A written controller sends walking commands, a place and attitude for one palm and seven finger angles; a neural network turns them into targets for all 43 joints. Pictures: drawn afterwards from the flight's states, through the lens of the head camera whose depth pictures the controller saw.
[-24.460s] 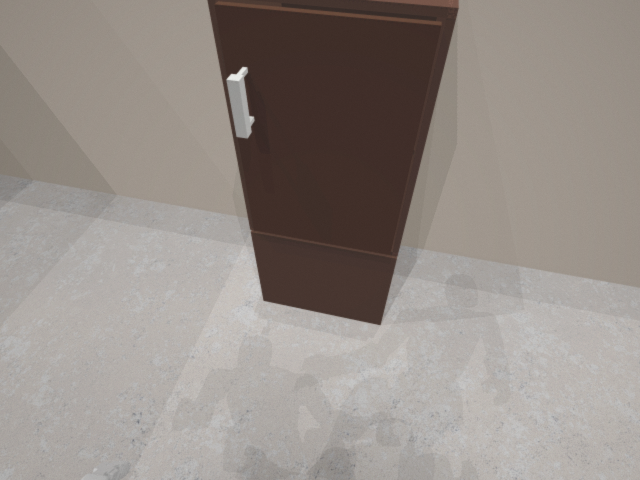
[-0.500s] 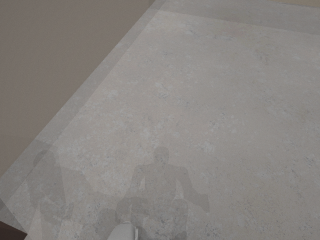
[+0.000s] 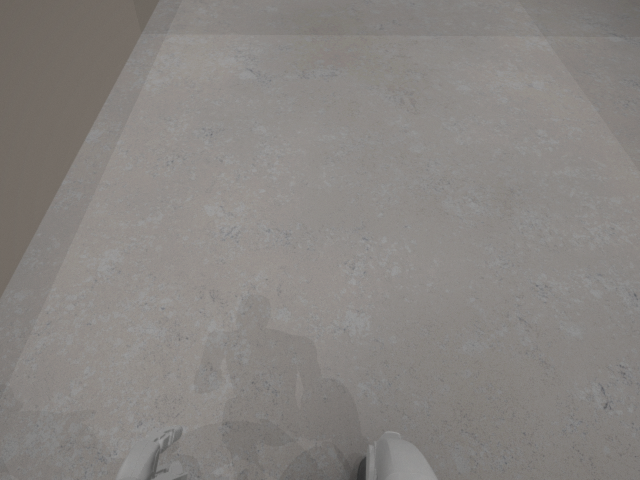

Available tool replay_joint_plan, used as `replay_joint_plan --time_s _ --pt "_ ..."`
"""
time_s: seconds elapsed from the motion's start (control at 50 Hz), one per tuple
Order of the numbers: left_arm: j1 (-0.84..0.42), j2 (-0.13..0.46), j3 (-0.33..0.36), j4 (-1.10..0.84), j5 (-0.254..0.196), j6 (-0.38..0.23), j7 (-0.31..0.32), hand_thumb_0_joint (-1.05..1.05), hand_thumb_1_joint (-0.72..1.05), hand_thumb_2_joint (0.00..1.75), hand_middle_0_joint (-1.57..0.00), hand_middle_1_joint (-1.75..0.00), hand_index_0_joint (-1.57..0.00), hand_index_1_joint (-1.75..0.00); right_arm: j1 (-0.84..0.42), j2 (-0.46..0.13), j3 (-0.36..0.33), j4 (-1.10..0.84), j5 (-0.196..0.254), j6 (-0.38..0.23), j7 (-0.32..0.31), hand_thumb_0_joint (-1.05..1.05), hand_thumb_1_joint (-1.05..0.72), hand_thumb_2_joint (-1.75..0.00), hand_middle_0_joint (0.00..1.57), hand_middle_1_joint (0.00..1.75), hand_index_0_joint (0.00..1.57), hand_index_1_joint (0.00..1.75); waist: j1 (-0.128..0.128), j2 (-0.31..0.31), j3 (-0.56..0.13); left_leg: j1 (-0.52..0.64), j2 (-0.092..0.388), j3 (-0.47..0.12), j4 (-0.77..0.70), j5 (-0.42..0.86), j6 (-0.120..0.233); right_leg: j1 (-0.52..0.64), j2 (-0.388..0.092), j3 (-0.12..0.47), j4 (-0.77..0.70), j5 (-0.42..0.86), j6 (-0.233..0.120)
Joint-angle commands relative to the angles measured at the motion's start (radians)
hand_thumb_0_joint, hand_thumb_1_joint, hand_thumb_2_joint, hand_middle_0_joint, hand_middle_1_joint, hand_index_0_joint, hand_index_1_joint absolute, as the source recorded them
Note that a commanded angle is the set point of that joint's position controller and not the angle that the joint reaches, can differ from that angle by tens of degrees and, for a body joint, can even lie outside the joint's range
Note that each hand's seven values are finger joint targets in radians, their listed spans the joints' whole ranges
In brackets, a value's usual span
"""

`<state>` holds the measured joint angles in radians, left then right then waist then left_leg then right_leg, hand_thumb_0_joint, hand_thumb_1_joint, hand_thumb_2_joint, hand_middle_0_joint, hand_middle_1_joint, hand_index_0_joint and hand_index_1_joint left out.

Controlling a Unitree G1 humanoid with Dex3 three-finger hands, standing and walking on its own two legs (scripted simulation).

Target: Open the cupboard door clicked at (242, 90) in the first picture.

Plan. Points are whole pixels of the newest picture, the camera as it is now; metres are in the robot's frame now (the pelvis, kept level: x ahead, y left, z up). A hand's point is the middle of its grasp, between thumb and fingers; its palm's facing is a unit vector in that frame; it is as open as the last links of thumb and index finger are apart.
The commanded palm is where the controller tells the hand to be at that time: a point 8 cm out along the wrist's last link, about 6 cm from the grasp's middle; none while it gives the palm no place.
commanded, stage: walk to a spot facing it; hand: left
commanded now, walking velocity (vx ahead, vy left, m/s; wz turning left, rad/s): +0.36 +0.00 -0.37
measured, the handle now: out of the picture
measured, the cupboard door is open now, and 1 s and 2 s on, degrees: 44 44 44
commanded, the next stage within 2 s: turn to face it in 0.34 s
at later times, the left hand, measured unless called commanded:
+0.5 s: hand (244, 398) +0.25 +0.13 -0.17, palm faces -0.03 -0.98 -0.20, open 7.2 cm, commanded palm none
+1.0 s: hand (250, 270) +0.48 +0.14 -0.16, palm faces +0.14 -0.96 -0.25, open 7.4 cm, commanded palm none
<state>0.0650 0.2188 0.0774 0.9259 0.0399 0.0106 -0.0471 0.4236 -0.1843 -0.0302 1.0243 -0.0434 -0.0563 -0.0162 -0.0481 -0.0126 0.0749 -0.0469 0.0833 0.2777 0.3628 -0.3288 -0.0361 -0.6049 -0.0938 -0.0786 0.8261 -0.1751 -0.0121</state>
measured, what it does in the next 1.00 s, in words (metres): walks ahead: right foot, then left foot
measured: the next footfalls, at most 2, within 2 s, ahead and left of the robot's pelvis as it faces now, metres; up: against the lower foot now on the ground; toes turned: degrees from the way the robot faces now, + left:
right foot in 0.10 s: +0.18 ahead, -0.12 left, +0.00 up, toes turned -9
left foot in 0.58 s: +0.43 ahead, +0.04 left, +0.00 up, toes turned +3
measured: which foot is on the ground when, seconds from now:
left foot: down 0.00-0.10, up 0.12-0.56, down 0.58-1.00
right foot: up 0.00-0.08, down 0.10-0.60, up 0.62-1.00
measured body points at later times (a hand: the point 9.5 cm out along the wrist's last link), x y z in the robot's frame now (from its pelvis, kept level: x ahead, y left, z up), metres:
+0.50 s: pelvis +0.25 -0.06 +0.00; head +0.27 -0.06 +0.45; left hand +0.26 +0.18 -0.15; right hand +0.33 -0.29 -0.14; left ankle +0.36 +0.06 -0.70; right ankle +0.14 -0.12 -0.74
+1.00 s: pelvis +0.38 -0.08 +0.00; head +0.43 -0.07 +0.45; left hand +0.47 +0.19 -0.14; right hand +0.42 -0.32 -0.15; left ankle +0.39 +0.04 -0.74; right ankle +0.41 -0.22 -0.71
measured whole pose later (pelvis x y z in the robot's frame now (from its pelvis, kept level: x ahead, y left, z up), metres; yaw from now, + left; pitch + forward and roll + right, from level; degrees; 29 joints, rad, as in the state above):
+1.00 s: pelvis +0.38 -0.08 +0.00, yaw +9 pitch +3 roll -1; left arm 0.10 0.21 0.07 0.92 0.02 0.02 0.02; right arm 0.27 -0.19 -0.06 0.99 -0.04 0.03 0.00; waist -0.05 0.02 0.04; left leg -0.34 -0.04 -0.09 0.50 -0.21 0.02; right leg -0.44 -0.03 0.01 0.79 -0.38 0.07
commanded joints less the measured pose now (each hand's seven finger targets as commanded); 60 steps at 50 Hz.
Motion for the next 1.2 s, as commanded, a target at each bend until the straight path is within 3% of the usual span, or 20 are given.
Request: replay_joint_plan --time_s 0.0,0.06,0.08,0.1,0.16,0.22,0.42,0.52,0.54,0.56,0.58,0.62,0.7,0.88,1.0,1.02,1.04,1.06,1.08,1.18 --pt "-0.078 0.014 -0.008 -0.085 -0.009 -0.023 -0.01 0.0 0.9 0.9 -0.2 -0.3 -0.2 -0.3 0.074 -0.154 -0.025 -0.02 0.0 -0.008 -0.002 0.0 -0.9 -0.9 0.2 0.3 0.2 0.3 0.016 0.111 0.012 -0.02 0.272 -0.085 -0.074 0.542 0.115 0.143 0.048 -0.053 -0.13 -0.054 -0.043" --pt "0.305 0.131 0.026 0.034 -0.005 -0.053 0.011 0.0 0.9 0.9 -0.2 -0.3 -0.2 -0.3 0.008 -0.164 -0.02 -0.029 0.025 -0.006 0.01 0.0 -0.9 -0.9 0.2 0.3 0.2 0.3 0.203 0.009 -0.206 -0.244 0.176 -0.006 0.445 0.653 0.039 0.759 0.041 0.003 -0.269 -0.039 -0.118" --pt "0.461 0.26 0.066 0.068 -0.01 -0.061 0.031 0.0 0.9 0.9 -0.2 -0.3 -0.2 -0.3 0.021 -0.096 -0.01 -0.07 0.045 -0.011 0.01 0.0 -0.9 -0.9 0.2 0.3 0.2 0.3 0.244 -0.259 -0.356 -0.569 -0.006 -0.003 0.836 -0.148 -0.02 1.037 -0.294 0.525 -0.385 0.004 -0.247" --pt "0.429 0.301 0.061 0.07 -0.037 -0.055 0.041 0.0 0.9 0.9 -0.2 -0.3 -0.2 -0.3 -0.048 -0.116 -0.021 -0.091 0.045 -0.007 0.007 0.0 -0.9 -0.9 0.2 0.3 0.2 0.3 0.222 -0.233 -0.319 -0.667 -0.004 -0.168 1.018 -0.291 -0.007 0.953 -0.375 0.65 -0.506 0.034 -0.289" --pt "0.199 0.127 0.009 0.016 -0.037 -0.06 0.053 0.0 0.9 0.9 -0.2 -0.3 -0.2 -0.3 -0.111 -0.085 -0.028 -0.062 0.026 0.011 0.005 0.0 -0.9 -0.9 0.2 0.3 0.2 0.3 0.084 -0.059 -0.063 -0.583 0.098 -0.269 0.917 -0.027 -0.005 0.51 -0.233 0.346 -0.569 0.098 -0.195" --pt "0.161 0.081 -0.005 0.035 -0.026 -0.086 0.052 0.0 0.9 0.9 -0.2 -0.3 -0.2 -0.3 0.006 -0.029 -0.022 -0.002 0.018 0.037 0.013 0.0 -0.9 -0.9 0.2 0.3 0.2 0.3 0.005 -0.087 -0.081 -0.464 0.076 -0.232 0.722 0.021 -0.017 0.427 -0.14 0.18 -0.593 0.22 -0.166" --pt "0.313 0.049 -0.025 0.135 -0.027 -0.107 0.059 0.0 0.9 0.9 -0.2 -0.3 -0.2 -0.3 -0.298 -0.022 -0.021 -0.077 0.029 0.026 0.035 0.0 -0.9 -0.9 0.2 0.3 0.2 0.3 0.061 -0.093 -0.008 -0.543 0.013 -0.195 0.395 0.125 0.004 0.606 -0.136 0.149 -0.558 0.545 -0.151" --pt "0.302 0.071 -0.03 0.163 -0.027 -0.099 0.076 0.0 0.9 0.9 -0.2 -0.3 -0.2 -0.3 -0.191 -0.042 -0.013 -0.017 0.027 0.021 0.02 0.0 -0.9 -0.9 0.2 0.3 0.2 0.3 -0.011 -0.075 -0.045 -0.272 -0.096 -0.154 0.205 0.211 0.061 0.613 -0.115 0.018 -0.337 0.845 -0.07" --pt "0.3 0.078 -0.03 0.155 -0.03 -0.094 0.079 0.0 0.9 0.9 -0.2 -0.3 -0.2 -0.3 -0.086 -0.079 -0.022 0.007 0.02 0.017 0.014 0.0 -0.9 -0.9 0.2 0.3 0.2 0.3 -0.055 -0.027 -0.113 -0.104 -0.064 -0.194 0.154 0.447 0.091 0.551 -0.094 -0.016 -0.17 0.754 -0.031" --pt "0.347 0.06 -0.027 0.136 -0.041 -0.087 0.081 0.0 0.9 0.9 -0.2 -0.3 -0.2 -0.3 0.001 -0.172 -0.036 0.009 0.004 0.014 0.005 0.0 -0.9 -0.9 0.2 0.3 0.2 0.3 -0.065 0.125 -0.237 0.131 0.141 -0.444 0.189 0.803 0.203 0.343 0.001 -0.066 0.072 0.367 0.023" --pt "0.371 0.015 -0.036 0.109 -0.047 -0.088 0.082 0.0 0.9 0.9 -0.2 -0.3 -0.2 -0.3 0.059 -0.221 -0.049 0.016 0.013 0.025 -0.001 0.0 -0.9 -0.9 0.2 0.3 0.2 0.3 -0.056 0.248 -0.294 0.208 0.336 -0.649 0.135 1.145 0.333 0.202 0.104 -0.029 0.36 -0.437 0.031" --pt "0.26 0.034 -0.026 0.069 -0.035 -0.061 0.087 0.0 0.9 0.9 -0.2 -0.3 -0.2 -0.3 -0.048 -0.208 -0.041 -0.025 0.026 0.033 -0.019 0.0 -0.9 -0.9 0.2 0.3 0.2 0.3 -0.015 0.174 -0.18 -0.011 0.324 -0.668 0.045 0.872 0.322 0.094 0.048 0.115 0.486 -0.379 0.043" --pt "0.258 0.001 -0.008 0.062 -0.021 -0.018 0.068 0.0 0.9 0.9 -0.2 -0.3 -0.2 -0.3 -0.176 -0.151 -0.029 -0.074 0.023 0.027 -0.019 0.0 -0.9 -0.9 0.2 0.3 0.2 0.3 0.059 0.089 -0.126 -0.21 0.179 -0.488 -0.029 0.616 0.22 0.144 0.017 0.096 0.333 -0.24 0.076" --pt "0.098 0.029 0.005 -0.042 -0.02 0.006 0.063 0.0 0.9 0.9 -0.2 -0.3 -0.2 -0.3 -0.152 -0.19 -0.067 -0.097 0.012 0.058 -0.002 0.0 -0.9 -0.9 0.2 0.3 0.2 0.3 0.031 0.153 -0.112 -0.242 0.115 -0.566 -0.045 0.316 0.2 0.142 0.058 0.066 0.075 -0.192 0.092" --pt "0.158 0.073 0.012 -0.068 -0.032 -0.016 0.073 0.0 0.9 0.9 -0.2 -0.3 -0.2 -0.3 -0.196 -0.204 -0.087 -0.135 0.021 0.078 0.0 0.0 -0.9 -0.9 0.2 0.3 0.2 0.3 0.078 0.157 -0.155 -0.334 0.055 -0.623 0.093 0.361 0.146 0.462 0.099 0.062 -0.361 -0.062 0.066" --pt "0.202 0.137 0.022 -0.061 -0.024 -0.03 0.08 0.0 0.9 0.9 -0.2 -0.3 -0.2 -0.3 -0.194 -0.164 -0.085 -0.143 0.033 0.075 0.008 0.0 -0.9 -0.9 0.2 0.3 0.2 0.3 0.096 0.021 -0.185 -0.46 -0.004 -0.56 0.199 0.207 0.088 0.641 -0.033 0.184 -0.49 0.008 0.039" --pt "0.216 0.229 0.039 -0.061 -0.011 -0.036 0.089 0.0 0.9 0.9 -0.2 -0.3 -0.2 -0.3 -0.177 -0.097 -0.074 -0.165 0.038 0.071 0.011 0.0 -0.9 -0.9 0.2 0.3 0.2 0.3 0.098 -0.283 -0.2 -0.623 -0.161 -0.329 0.457 -0.208 -0.005 0.736 -0.339 0.442 -0.529 0.199 -0.074" --pt "0.213 0.243 0.025 -0.07 -0.018 -0.029 0.087 0.0 0.9 0.9 -0.2 -0.3 -0.2 -0.3 -0.189 -0.133 -0.082 -0.169 0.024 0.076 0.013 0.0 -0.9 -0.9 0.2 0.3 0.2 0.3 0.097 -0.217 -0.169 -0.601 -0.13 -0.323 0.697 -0.326 -0.005 0.6 -0.432 0.423 -0.495 0.338 -0.153" --pt "0.171 0.191 0.021 -0.073 -0.019 -0.035 0.093 0.0 0.9 0.9 -0.2 -0.3 -0.2 -0.3 -0.198 -0.129 -0.08 -0.151 0.024 0.091 0.012 0.0 -0.9 -0.9 0.2 0.3 0.2 0.3 0.069 -0.242 -0.153 -0.604 -0.089 -0.346 0.823 -0.28 -0.013 0.55 -0.367 0.39 -0.475 0.404 -0.155" --pt "0.137 0.124 -0.003 -0.088 -0.024 -0.037 0.088 0.0 0.9 0.9 -0.2 -0.3 -0.2 -0.3 -0.236 -0.107 -0.063 -0.137 0.029 0.118 0.039 0.0 -0.9 -0.9 0.2 0.3 0.2 0.3 0.035 -0.166 -0.086 -0.563 -0.047 -0.262 0.816 -0.069 -0.044 0.536 -0.215 0.051 -0.437 0.578 -0.07"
